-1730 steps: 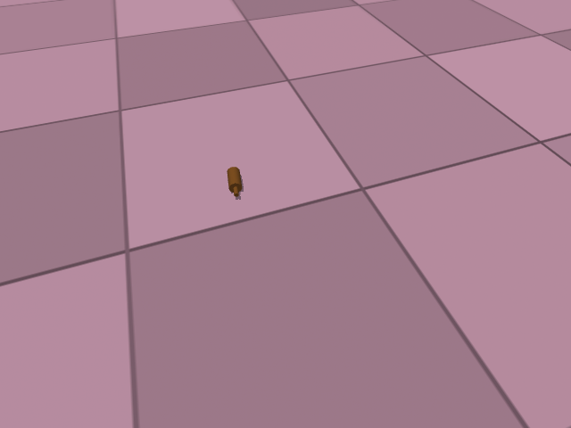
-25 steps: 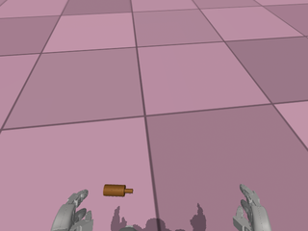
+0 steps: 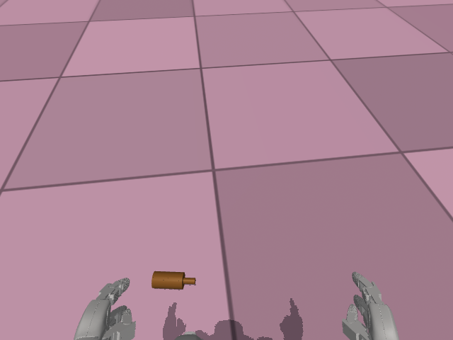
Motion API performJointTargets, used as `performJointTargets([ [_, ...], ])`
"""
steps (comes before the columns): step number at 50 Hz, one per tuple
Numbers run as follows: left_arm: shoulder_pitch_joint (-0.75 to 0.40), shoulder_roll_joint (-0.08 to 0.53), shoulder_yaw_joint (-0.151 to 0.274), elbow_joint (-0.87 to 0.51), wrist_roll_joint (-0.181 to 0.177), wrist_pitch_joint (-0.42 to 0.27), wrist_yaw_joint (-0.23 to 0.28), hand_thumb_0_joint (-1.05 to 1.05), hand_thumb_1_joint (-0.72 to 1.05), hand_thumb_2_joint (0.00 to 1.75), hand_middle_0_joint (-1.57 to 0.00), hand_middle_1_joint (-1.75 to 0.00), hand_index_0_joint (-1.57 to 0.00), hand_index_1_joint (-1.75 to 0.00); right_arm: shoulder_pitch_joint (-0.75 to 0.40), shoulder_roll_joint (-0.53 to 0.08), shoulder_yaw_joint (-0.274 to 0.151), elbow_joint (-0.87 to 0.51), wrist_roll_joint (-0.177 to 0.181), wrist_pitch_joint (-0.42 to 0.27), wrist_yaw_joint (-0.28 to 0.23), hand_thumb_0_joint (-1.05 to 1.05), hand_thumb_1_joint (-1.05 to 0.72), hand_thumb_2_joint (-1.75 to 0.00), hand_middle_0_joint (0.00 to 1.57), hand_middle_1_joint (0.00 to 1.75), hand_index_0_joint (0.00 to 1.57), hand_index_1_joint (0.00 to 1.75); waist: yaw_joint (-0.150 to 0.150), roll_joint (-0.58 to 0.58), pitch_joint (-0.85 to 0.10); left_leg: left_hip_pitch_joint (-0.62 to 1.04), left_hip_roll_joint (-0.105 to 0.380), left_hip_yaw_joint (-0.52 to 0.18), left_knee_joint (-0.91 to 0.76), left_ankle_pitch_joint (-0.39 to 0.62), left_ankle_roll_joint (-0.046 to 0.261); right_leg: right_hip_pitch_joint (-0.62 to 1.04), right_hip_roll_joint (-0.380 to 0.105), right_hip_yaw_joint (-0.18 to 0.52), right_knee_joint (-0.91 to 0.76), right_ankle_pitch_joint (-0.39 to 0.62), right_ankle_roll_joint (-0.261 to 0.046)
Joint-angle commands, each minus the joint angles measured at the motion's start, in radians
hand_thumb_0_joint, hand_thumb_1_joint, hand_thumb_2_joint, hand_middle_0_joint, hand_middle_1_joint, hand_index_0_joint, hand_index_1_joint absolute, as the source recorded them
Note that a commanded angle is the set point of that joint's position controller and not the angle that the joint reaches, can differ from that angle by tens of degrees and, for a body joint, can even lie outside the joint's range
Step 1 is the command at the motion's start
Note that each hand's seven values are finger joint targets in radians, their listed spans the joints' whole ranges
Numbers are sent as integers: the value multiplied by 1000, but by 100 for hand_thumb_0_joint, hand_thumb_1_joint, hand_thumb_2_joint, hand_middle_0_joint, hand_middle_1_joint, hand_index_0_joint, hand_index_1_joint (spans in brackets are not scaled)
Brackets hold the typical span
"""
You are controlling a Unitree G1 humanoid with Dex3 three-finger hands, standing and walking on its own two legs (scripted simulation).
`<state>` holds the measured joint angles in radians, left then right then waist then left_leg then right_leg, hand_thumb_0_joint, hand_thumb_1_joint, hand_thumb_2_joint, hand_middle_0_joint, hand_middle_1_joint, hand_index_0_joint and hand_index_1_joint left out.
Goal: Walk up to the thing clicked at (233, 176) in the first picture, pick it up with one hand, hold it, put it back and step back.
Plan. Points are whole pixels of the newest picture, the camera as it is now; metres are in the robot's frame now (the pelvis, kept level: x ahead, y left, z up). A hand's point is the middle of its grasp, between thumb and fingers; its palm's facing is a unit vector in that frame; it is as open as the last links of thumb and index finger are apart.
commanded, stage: home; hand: left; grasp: from above
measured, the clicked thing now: (174, 280) +0.45 +0.23 -0.68
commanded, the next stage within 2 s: stand in 0.48 s
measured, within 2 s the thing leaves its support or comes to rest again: neither
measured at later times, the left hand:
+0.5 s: hand (133, 325) +0.17 +0.18 -0.04, palm faces +0.04 -0.98 -0.21, open 7.4 cm
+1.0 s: hand out of the picture +0.06 +0.24 -0.11, palm faces +0.03 -0.94 -0.34, open 7.4 cm
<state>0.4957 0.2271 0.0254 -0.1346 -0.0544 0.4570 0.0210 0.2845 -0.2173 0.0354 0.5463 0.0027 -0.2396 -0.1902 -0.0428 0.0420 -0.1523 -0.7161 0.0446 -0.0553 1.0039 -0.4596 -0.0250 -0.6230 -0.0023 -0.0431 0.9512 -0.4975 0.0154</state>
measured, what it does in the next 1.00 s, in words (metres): stands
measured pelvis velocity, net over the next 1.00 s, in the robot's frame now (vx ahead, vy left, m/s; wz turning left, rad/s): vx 0.00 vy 0.00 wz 0.00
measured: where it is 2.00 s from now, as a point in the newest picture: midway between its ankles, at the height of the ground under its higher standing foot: outside the picture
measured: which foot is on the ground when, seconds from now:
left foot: down 0.00-1.00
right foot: down 0.00-1.00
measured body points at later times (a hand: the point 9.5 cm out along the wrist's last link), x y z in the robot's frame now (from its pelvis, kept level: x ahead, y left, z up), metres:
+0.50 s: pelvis +0.00 +0.00 +0.00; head +0.03 +0.00 +0.45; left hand +0.16 +0.23 -0.03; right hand +0.16 -0.25 -0.07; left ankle +0.02 +0.13 -0.68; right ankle -0.01 -0.13 -0.68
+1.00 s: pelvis +0.00 +0.00 +0.05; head +0.02 +0.01 +0.49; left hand +0.06 +0.29 -0.09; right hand +0.08 -0.28 -0.09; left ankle +0.02 +0.13 -0.68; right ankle -0.01 -0.13 -0.68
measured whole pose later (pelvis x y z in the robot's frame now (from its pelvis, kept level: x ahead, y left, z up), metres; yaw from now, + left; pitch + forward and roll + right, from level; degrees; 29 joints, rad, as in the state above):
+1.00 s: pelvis +0.00 +0.00 +0.05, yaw +0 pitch -1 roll +0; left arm 0.23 0.29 0.04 0.91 0.04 0.03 0.04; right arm 0.18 -0.29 -0.04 0.98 -0.05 -0.02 -0.02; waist 0.02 0.00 0.06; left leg -0.31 0.01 -0.02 0.64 -0.30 -0.01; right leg -0.25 -0.04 -0.02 0.63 -0.36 0.03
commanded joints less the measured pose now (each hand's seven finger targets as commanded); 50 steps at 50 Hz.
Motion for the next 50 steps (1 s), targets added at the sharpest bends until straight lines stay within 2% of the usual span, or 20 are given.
performJointTargets([
  [1, -6, 93, 57, -188, 8, -50, 8, 0, 90, 90, -20, -30, -20, -30, -60, -116, -54, -160, 3, -53, -12, 0, -90, -90, 20, 30, 20, 30, 4, 2, -89, 147, -34, 18, -152, 193, 33, 1, 29, -26, -159, 202, -13],
  [8, -25, 115, 74, -219, 7, -52, 11, 0, 90, 90, -20, -30, -20, -30, -60, -117, -57, -166, 3, -53, -14, 0, -90, -90, 20, 30, 20, 30, 8, 2, -92, 140, -36, 23, -146, 175, 35, -5, 26, -22, -166, 190, -10],
  [9, 18, 74, 47, -149, 7, -44, 7, 0, 90, 90, -20, -30, -20, -30, -60, -117, -54, -170, 2, -53, -12, 0, -90, -90, 20, 30, 20, 30, -5, -14, -78, 138, -36, 23, -143, 179, 37, -8, 27, -22, -164, 197, -8],
  [11, -23, 116, 79, -222, 6, -52, 10, 0, 90, 90, -20, -30, -20, -30, -58, -122, -58, -166, 3, -53, -13, 0, -90, -90, 20, 30, 20, 30, 6, 14, -90, 141, -37, 28, -145, 172, 34, -5, 24, -19, -166, 189, -10],
  [12, -1, 90, 54, -176, 7, -48, 6, 0, 90, 90, -20, -30, -20, -30, -64, -118, -55, -167, 3, -53, -12, 0, -90, -90, 20, 30, 20, 30, 0, -2, -78, 134, -35, 21, -149, 164, 34, -11, 28, -24, -163, 180, -10],
  [17, -29, 119, 73, -228, 7, -54, 9, 0, 90, 90, -20, -30, -20, -30, -59, -120, -57, -167, 5, -51, -12, 0, -90, -90, 20, 30, 20, 30, 5, 5, -84, 140, -35, 24, -143, 183, 35, -8, 26, -20, -163, 199, -10],
  [20, 18, 79, 57, -169, 2, -47, 8, 0, 90, 90, -20, -30, -20, -30, -60, -120, -57, -168, 4, -52, -12, 0, -90, -90, 20, 30, 20, 30, 0, -7, -104, 149, -35, 23, -136, 208, 36, 5, 27, -20, -155, 224, -9],
  [22, -27, 133, 86, -249, 7, -57, 12, 0, 90, 90, -20, -30, -20, -30, -59, -123, -62, -170, 4, -48, -13, 0, -90, -90, 20, 30, 20, 30, 6, 9, -121, 156, -36, 26, -129, 226, 35, 11, 25, -17, -156, 244, -8],
  [24, 24, 80, 49, -168, 6, -45, 7, 0, 90, 90, -20, -30, -20, -30, -56, -119, -57, -166, 3, -48, -11, 0, -90, -90, 20, 30, 20, 30, 1, -8, -100, 146, -35, 24, -129, 233, 36, 9, 26, -19, -150, 249, -9],
  [28, -45, 133, 86, -248, 6, -54, 11, 0, 90, 90, -20, -30, -20, -30, -62, -123, -61, -171, 5, -44, -9, 0, -90, -90, 20, 30, 20, 30, 9, 11, -100, 142, -34, 19, -138, 214, 34, 4, 27, -23, -155, 227, -10],
  [29, -310, 195, 66, 103, 122, -262, 50, 0, 90, 90, -20, -30, -20, -30, -123, -224, -92, 77, -106, 63, 50, 0, -90, -90, 20, 30, 20, 30, 76, -64, 153, 142, -4, -7, -219, 348, 82, 173, -55, 53, -206, 212, -48],
  [30, -217, 215, 88, 326, 125, -329, 43, 0, 90, 90, -20, -30, -20, -30, -139, -236, -110, 96, -110, 102, 81, 0, -90, -90, 20, 30, 20, 30, 78, -125, 60, 203, -11, 23, -206, 349, 98, 217, -76, 127, -240, 220, -78],
  [31, -188, 217, 82, 371, 123, -362, 35, 0, 90, 90, -20, -30, -20, -30, -127, -240, -116, 70, -114, 124, 99, 0, -90, -90, 20, 30, 20, 30, 61, -126, 52, 224, -18, 7, -203, 342, 95, 186, -71, 158, -263, 245, -102],
  [32, -191, 234, 71, 418, 125, -385, 31, 0, 90, 90, -20, -30, -20, -30, -131, -243, -116, 76, -103, 133, 119, 0, -90, -90, 20, 30, 20, 30, 65, -81, 19, 279, -24, -5, -217, 338, 95, 223, -78, 155, -244, 275, -98],
  [33, -226, 224, 65, 457, 127, -401, 25, 0, 90, 90, -20, -30, -20, -30, -120, -229, -114, 117, -82, 136, 138, 0, -90, -90, 20, 30, 20, 30, 60, -48, -15, 328, -18, 1, -237, 361, 92, 257, -87, 150, -228, 334, -85],
  [35, -266, 211, 70, 546, 110, -406, 21, 0, 90, 90, -20, -30, -20, -30, -130, -214, -112, 151, -55, 145, 165, 0, -90, -90, 20, 30, 20, 30, 71, -69, 21, 344, -23, -2, -280, 321, 85, 251, -80, 127, -266, 288, -61],
  [38, -309, 202, 69, 672, 106, -422, 24, 0, 90, 90, -20, -30, -20, -30, -150, -214, -119, 206, -53, 163, 177, 0, -90, -90, 20, 30, 20, 30, 74, -42, 55, 358, 4, -50, -372, 226, 92, 259, -70, 100, -299, 189, -47],
  [41, -295, 190, 67, 786, 105, -443, 23, 0, 90, 90, -20, -30, -20, -30, -166, -230, -124, 250, -58, 176, 174, 0, -90, -90, 20, 30, 20, 30, 81, 19, 74, 386, 32, -89, -441, 207, 98, 298, -60, 73, -332, 212, -33],
  [45, -308, 206, 66, 901, 98, -464, 24, 0, 90, 90, -20, -30, -20, -30, -141, -229, -120, 315, -50, 188, 165, 0, -90, -90, 20, 30, 20, 30, 66, -20, 83, 454, 23, -60, -462, 376, 79, 368, -80, 89, -402, 346, -36],
  [50, -305, 218, 58, 1022, 87, -468, 28, 0, 90, 90, -20, -30, -20, -30, -137, -238, -114, 386, -41, 205, 157, 0, -90, -90, 20, 30, 20, 30, 58, -15, 119, 506, 32, -59, -544, 374, 70, 433, -89, 91, -491, 374, -31],
])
